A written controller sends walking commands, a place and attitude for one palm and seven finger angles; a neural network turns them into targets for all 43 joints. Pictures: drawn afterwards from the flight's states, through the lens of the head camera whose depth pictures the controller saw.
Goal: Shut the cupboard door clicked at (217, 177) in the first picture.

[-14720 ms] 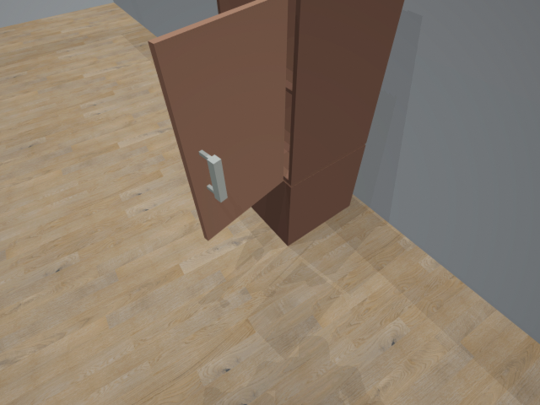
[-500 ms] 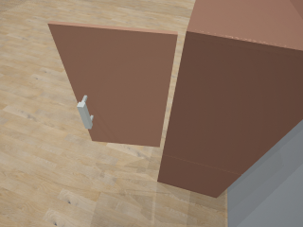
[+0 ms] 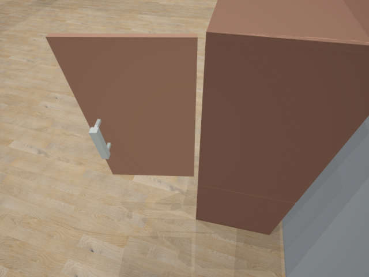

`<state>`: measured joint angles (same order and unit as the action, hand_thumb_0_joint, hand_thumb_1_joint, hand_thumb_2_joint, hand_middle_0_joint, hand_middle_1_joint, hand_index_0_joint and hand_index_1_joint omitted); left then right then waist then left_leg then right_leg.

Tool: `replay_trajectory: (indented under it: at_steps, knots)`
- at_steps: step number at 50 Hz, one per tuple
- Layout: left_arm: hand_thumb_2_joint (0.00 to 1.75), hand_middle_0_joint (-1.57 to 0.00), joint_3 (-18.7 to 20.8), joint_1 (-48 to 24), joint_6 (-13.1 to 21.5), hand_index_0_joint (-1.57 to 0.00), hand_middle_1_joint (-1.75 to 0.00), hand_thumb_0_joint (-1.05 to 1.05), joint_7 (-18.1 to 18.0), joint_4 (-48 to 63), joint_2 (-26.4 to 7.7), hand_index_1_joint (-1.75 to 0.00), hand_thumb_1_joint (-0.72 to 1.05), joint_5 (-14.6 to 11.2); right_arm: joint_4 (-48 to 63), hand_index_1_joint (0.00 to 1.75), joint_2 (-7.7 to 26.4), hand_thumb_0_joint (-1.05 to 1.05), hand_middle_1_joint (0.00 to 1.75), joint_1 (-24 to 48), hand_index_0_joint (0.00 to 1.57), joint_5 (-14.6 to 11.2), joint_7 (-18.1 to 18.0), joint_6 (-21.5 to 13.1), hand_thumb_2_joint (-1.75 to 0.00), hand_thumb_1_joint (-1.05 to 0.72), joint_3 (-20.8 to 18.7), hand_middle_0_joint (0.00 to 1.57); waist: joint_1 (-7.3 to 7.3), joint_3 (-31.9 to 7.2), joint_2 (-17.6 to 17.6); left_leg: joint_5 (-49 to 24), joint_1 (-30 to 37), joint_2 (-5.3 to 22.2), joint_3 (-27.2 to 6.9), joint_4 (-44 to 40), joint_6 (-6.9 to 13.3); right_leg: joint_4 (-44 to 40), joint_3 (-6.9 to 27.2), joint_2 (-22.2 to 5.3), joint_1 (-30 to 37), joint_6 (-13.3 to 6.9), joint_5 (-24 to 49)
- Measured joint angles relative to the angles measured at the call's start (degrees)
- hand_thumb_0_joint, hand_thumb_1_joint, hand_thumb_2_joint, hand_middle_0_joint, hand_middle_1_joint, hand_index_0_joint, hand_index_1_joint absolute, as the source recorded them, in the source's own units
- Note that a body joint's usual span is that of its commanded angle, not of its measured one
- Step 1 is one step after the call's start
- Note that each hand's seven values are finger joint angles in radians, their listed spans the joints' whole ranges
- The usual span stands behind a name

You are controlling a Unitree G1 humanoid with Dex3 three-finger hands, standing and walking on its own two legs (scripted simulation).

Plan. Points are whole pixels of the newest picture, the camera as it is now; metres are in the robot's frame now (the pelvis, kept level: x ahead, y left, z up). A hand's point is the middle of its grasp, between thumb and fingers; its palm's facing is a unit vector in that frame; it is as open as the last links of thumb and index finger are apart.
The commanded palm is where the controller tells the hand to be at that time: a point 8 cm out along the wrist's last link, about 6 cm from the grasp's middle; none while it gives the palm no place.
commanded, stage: look again from close up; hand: left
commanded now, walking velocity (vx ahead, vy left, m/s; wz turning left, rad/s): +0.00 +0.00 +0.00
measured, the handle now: (102, 139) +0.53 +0.31 -0.08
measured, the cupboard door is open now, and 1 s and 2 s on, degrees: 100 100 100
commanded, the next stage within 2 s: shuffle to correct the standing spot in 0.02 s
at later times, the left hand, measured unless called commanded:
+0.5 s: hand out of the picture +0.02 +0.20 -0.19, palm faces +0.04 -0.98 -0.21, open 7.4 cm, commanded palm none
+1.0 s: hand out of the picture +0.07 +0.30 -0.20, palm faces +0.09 -0.96 -0.25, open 7.4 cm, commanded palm none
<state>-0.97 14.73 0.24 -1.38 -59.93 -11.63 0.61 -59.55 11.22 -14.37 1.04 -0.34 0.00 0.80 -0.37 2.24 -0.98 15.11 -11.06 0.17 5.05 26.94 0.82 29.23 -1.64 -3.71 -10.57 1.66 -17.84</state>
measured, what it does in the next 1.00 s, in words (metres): steps to the left: left foot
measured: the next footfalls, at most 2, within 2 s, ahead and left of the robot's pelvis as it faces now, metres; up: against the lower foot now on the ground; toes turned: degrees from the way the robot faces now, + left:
left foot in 0.96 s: +0.14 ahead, +0.22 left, +0.00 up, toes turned +3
right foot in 1.28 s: +0.10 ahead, +0.00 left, +0.00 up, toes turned -1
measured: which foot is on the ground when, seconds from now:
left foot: down 0.00-0.62, up 0.64-0.94, down 0.96-1.00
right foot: down 0.00-0.96, up 0.98-1.00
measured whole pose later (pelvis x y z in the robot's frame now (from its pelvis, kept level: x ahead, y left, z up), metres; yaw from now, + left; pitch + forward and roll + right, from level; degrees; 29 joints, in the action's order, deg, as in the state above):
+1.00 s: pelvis +0.08 +0.09 -0.02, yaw +2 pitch +0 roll +2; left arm 3.5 16.5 -2.3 -1.8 -57.6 -13.1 1.5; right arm -52.9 11.2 -7.3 0.9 0.8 0.3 -1.9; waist 2.1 6.2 3.8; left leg 12.9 -23.0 2.0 6.1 37.7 0.3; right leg 51.7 -1.1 -8.8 -16.8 1.9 -32.9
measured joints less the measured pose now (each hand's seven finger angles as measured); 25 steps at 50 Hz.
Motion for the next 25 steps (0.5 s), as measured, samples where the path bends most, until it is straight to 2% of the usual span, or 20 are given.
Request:
replay_trajectory:
  at_steps: [9,15,22,25]
  knots:
    - [0.90,-0.20,-0.29,0.30,0.39,-0.20,-0.30,0.01,0.22,-1.37,0.84,-0.30,0.90,-0.10,-2.67,0.30,-0.44,0.01,0.30,-0.58,0.20,-0.17,-0.20,-0.32,-0.90,-0.91,0.26,0.20,0.24,0.42,1.00,-0.83,0.35,0.93,-0.48,-1.38,-0.90,-1.68,-0.53,1.02,0.57,-0.84,0.83]
    - [0.90,-0.20,0.30,1.48,0.20,-0.20,-0.30,0.01,0.42,-1.45,1.55,-0.30,0.90,0.22,-2.75,0.30,-0.33,0.01,0.30,-1.25,0.20,0.07,0.12,0.67,-0.90,-0.91,-0.09,0.20,0.61,-0.15,1.14,1.21,-0.54,1.28,-1.00,1.52,-1.06,-0.31,-1.01,1.24,0.60,-1.06,-0.68]
    - [0.90,-0.20,1.94,3.35,-0.60,-0.20,-0.30,0.01,0.42,-1.23,0.93,-0.30,0.90,0.59,-1.87,0.30,-0.62,0.01,0.30,-2.27,0.20,0.21,0.24,0.31,-0.90,-0.91,-0.57,0.20,1.36,-0.40,3.07,4.48,-0.83,-0.30,-0.31,4.33,0.28,2.90,-0.30,-0.52,0.04,0.00,-3.84]
    - [0.90,-0.20,2.35,3.14,-1.37,-0.20,-0.30,0.01,0.17,-1.13,0.33,-0.30,0.90,0.76,-0.97,0.30,-0.93,0.01,0.30,-2.62,0.20,0.34,-0.09,-0.38,-0.90,-0.91,-0.55,0.20,1.61,0.11,3.36,5.87,-0.56,-0.92,0.56,5.24,1.22,8.67,-0.62,-1.03,-2.13,-1.75,-8.30]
